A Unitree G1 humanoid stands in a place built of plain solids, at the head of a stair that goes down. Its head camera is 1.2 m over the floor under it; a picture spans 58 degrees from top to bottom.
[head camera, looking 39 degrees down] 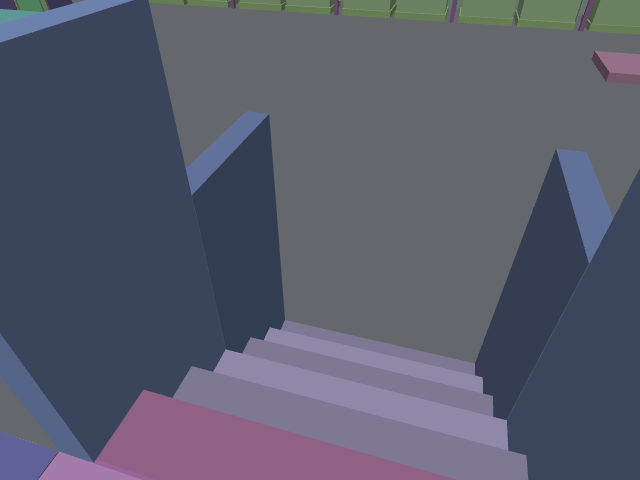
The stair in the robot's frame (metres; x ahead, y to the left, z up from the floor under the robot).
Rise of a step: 0.19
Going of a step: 0.23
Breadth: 1.20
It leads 16 degrees to the right of straight ahead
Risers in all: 6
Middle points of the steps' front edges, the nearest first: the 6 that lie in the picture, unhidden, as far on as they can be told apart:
0.59 -0.02 0.00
0.80 -0.09 -0.19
1.02 -0.15 -0.38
1.24 -0.21 -0.57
1.46 -0.28 -0.77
1.68 -0.34 -0.96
